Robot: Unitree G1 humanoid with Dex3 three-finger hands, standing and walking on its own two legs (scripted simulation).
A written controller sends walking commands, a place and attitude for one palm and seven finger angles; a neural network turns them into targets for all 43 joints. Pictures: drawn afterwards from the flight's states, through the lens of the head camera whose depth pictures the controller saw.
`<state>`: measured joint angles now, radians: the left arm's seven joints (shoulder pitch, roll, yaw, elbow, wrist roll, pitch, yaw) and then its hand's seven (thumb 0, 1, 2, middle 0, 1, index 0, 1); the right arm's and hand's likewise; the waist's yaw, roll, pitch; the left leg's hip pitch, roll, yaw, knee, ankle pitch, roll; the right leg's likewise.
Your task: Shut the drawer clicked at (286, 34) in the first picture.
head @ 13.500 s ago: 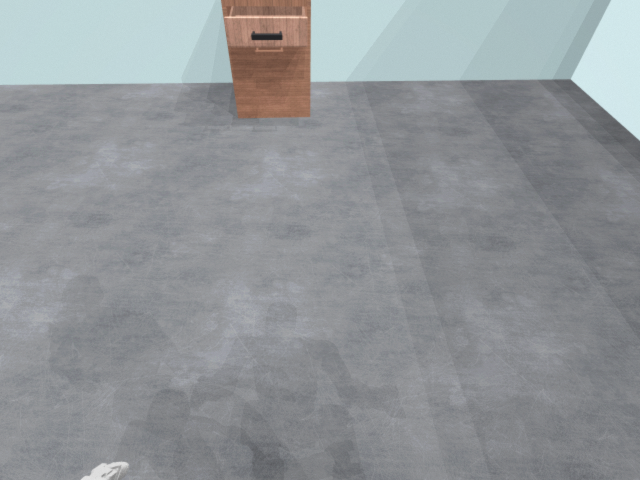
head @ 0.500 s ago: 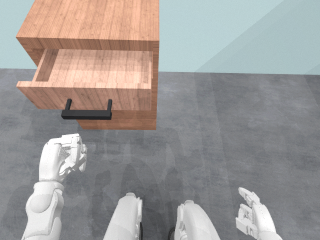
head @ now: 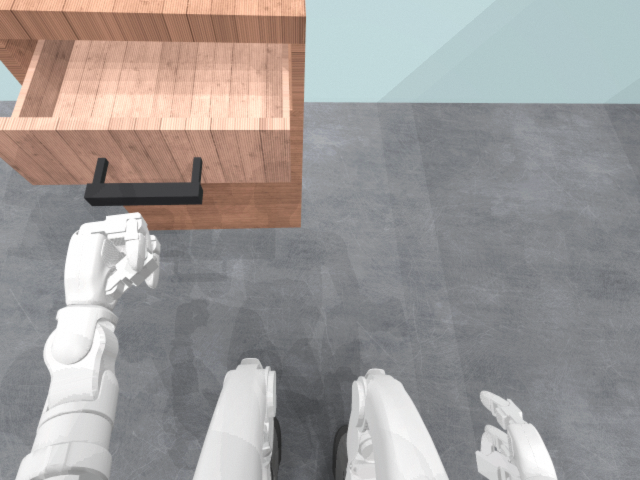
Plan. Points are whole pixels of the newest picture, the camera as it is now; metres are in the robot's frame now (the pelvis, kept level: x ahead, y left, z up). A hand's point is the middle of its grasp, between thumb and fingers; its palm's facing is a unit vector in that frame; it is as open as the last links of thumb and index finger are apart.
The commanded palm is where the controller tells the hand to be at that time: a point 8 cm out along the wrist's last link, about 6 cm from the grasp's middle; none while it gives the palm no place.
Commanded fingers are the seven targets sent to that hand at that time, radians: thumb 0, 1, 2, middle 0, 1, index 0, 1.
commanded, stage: bring the fist close to the handle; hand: left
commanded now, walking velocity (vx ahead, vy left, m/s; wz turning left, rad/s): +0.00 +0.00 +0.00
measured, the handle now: (148, 180) +0.49 +0.26 -0.03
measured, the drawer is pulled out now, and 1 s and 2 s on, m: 0.15 0.15 0.03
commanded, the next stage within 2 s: push the drawer shut in 0.74 s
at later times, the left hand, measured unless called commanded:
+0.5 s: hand (168, 241) +0.40 +0.22 -0.04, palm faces +0.06 -1.00 -0.05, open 3.3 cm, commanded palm +0.38 +0.25 -0.03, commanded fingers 0.00 0.90 0.90 -1.40 -1.60 -1.40 -1.60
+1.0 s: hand (166, 238) +0.40 +0.22 -0.03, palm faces +0.09 -0.99 -0.05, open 3.3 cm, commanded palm +0.40 +0.26 -0.03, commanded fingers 0.00 0.90 0.90 -1.40 -1.60 -1.40 -1.60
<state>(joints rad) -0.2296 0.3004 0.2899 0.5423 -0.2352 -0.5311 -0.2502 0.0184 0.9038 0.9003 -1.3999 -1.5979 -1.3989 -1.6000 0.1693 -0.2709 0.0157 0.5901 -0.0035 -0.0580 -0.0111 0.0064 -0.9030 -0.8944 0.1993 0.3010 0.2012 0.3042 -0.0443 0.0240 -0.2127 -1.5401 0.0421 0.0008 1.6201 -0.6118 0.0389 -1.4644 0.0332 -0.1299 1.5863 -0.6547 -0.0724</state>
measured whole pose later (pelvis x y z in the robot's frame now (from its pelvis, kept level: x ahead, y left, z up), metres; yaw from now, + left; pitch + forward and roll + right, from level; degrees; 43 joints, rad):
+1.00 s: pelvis +0.00 +0.00 -0.03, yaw -1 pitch +33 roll -4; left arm -0.40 0.34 0.32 0.66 -0.19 -0.54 -0.21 0.02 0.90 0.90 -1.40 -1.60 -1.40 -1.60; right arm 0.14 -0.28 0.03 0.57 -0.01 0.03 -0.01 0.00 -0.90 -0.89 0.20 0.30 0.20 0.30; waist -0.06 0.02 -0.21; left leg -1.67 0.05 -0.01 1.72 -0.63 0.04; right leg -1.59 0.03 -0.15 1.69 -0.68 -0.08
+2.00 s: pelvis -0.01 +0.01 -0.05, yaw -4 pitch +37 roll -7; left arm -0.92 0.59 0.47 1.07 -0.07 -0.48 -0.21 0.02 0.87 0.91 -1.40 -1.60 -1.40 -1.60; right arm 0.23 -0.27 0.08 0.60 -0.05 0.11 0.01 0.00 -0.90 -0.89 0.20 0.30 0.20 0.30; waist -0.18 0.04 -0.17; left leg -1.80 0.06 -0.03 1.78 -0.62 0.06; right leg -1.71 0.05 -0.16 1.71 -0.65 -0.06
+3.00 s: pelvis -0.05 +0.02 -0.07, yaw -5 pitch +37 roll -11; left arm -1.27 0.87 0.38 1.25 0.03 -0.33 -0.22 0.01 0.62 0.96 -1.40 -1.60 -1.40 -1.60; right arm 0.29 -0.27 0.18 0.61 -0.06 0.05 -0.02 0.00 -0.90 -0.89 0.20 0.30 0.20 0.30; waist -0.30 0.01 -0.11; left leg -1.94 0.05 -0.07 1.82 -0.54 0.07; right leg -1.81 0.04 -0.21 1.72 -0.57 -0.06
